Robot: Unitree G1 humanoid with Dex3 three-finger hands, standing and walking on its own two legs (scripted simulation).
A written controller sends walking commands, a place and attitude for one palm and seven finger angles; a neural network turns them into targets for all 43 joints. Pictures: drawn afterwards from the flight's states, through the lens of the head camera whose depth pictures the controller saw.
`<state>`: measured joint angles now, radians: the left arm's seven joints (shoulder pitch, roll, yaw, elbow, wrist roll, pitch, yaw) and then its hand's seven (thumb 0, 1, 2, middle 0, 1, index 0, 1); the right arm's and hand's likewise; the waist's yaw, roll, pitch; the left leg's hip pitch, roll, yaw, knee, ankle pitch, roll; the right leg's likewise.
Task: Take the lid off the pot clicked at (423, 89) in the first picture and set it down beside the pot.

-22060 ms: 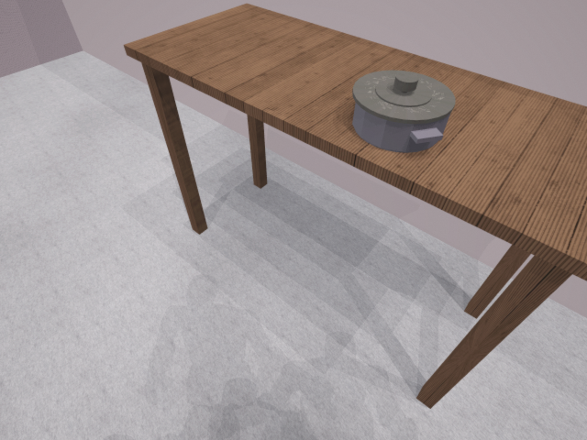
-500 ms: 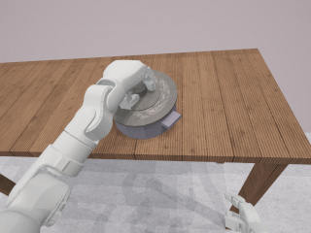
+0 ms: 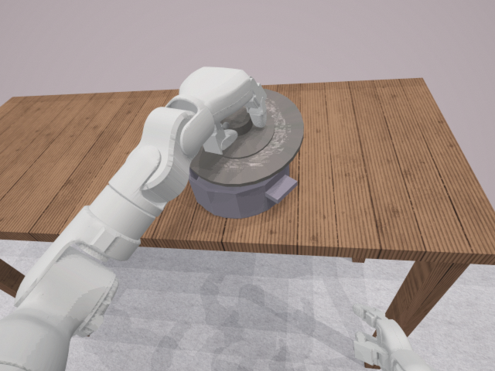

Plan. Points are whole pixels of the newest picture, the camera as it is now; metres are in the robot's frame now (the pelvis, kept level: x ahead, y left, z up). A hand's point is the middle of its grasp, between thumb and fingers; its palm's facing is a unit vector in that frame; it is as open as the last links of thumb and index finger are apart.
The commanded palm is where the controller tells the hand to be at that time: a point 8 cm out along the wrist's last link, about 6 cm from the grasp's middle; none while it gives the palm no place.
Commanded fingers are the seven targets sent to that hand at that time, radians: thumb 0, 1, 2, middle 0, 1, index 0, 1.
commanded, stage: lift the lid straight up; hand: left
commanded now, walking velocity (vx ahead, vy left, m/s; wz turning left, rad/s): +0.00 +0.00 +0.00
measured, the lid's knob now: (237, 121) +0.43 +0.03 +0.21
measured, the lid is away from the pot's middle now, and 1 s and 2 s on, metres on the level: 0.02 0.02 0.10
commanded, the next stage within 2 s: move the lid sideways beside the pot in 1.06 s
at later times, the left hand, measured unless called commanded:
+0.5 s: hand (225, 97) +0.41 +0.04 +0.26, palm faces +0.03 +0.02 -1.00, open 6.8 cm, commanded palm +0.38 +0.06 +0.35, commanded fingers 0.00 0.39 1.33 -1.07 -0.53 -1.11 -0.53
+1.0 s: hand (210, 69) +0.42 +0.05 +0.30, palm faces +0.06 -0.01 -1.00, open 6.8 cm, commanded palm +0.39 +0.07 +0.37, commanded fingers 0.00 0.39 1.33 -1.07 -0.53 -1.11 -0.53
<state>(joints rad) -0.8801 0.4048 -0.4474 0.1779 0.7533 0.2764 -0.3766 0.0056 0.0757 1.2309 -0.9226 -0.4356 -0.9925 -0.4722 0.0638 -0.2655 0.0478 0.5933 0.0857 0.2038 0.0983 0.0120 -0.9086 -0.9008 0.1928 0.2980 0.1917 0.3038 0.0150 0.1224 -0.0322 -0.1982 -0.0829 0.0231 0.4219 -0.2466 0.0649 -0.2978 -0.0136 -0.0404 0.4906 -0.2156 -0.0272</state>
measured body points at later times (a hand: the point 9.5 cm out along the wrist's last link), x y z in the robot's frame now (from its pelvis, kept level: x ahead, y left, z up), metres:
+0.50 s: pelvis -0.01 -0.01 +0.00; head +0.00 -0.07 +0.45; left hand +0.41 +0.04 +0.32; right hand +0.19 -0.23 -0.12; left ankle -0.02 +0.08 -0.74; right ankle +0.03 -0.10 -0.74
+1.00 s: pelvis -0.01 -0.01 +0.00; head +0.00 -0.06 +0.45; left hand +0.42 +0.05 +0.35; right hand +0.19 -0.22 -0.11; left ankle -0.02 +0.08 -0.74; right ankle +0.03 -0.10 -0.74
